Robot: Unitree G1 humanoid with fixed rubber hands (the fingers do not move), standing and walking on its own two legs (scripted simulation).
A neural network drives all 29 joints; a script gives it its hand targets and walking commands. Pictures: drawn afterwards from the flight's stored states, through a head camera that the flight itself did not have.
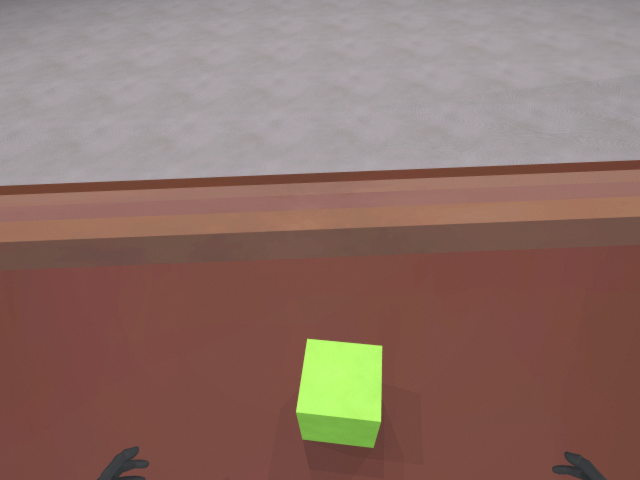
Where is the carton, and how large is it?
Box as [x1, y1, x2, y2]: [296, 339, 381, 447]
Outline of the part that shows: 307,339 296,409 302,439 373,447 380,423 381,346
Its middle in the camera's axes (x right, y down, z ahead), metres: +0.06 +0.44 +1.12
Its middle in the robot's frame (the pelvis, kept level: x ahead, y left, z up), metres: +0.45 +0.01 -0.65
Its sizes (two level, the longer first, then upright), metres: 0.210 0.200 0.250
